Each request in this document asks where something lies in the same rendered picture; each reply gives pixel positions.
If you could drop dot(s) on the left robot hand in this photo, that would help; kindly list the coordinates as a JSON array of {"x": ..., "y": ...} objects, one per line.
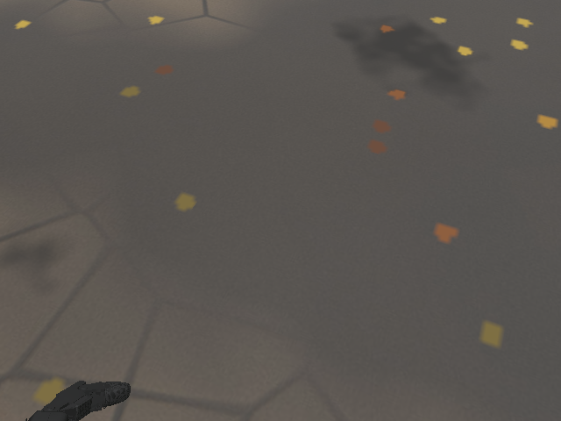
[{"x": 78, "y": 400}]

